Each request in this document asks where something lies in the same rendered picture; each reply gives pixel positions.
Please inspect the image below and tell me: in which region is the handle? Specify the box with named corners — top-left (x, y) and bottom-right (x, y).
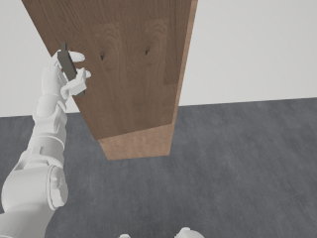
top-left (57, 42), bottom-right (85, 97)

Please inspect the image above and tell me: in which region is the robot left forearm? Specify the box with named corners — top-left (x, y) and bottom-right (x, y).
top-left (1, 94), bottom-right (67, 212)

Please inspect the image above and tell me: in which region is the robot left hand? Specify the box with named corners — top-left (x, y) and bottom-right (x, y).
top-left (42, 50), bottom-right (91, 103)

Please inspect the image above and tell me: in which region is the cupboard door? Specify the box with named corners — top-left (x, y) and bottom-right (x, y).
top-left (21, 0), bottom-right (192, 141)

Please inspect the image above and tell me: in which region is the robot left upper arm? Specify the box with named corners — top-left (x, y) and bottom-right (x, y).
top-left (0, 165), bottom-right (68, 238)

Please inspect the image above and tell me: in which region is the right robot shin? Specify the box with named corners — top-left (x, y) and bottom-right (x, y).
top-left (178, 227), bottom-right (190, 234)

